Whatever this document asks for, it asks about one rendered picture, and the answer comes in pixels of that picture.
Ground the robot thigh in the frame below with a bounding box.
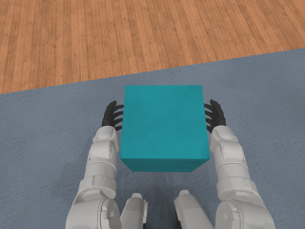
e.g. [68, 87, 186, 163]
[174, 194, 214, 229]
[120, 197, 148, 229]

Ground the right robot thigh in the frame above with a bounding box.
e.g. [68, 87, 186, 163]
[174, 194, 214, 229]

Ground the carton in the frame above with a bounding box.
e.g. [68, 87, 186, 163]
[119, 85, 211, 173]

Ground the robot right upper arm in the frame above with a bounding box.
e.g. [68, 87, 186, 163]
[214, 198, 275, 229]

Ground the robot left hand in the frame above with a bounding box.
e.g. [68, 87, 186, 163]
[101, 100, 124, 131]

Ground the robot right hand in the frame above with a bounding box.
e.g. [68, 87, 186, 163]
[204, 99, 227, 133]

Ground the left robot thigh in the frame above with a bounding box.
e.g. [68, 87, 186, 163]
[120, 197, 148, 229]

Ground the right robot forearm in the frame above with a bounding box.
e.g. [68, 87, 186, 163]
[210, 125, 269, 212]

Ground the robot left upper arm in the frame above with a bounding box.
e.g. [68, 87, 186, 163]
[66, 198, 122, 229]

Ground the left robot forearm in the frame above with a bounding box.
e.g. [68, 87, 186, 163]
[65, 126, 120, 229]

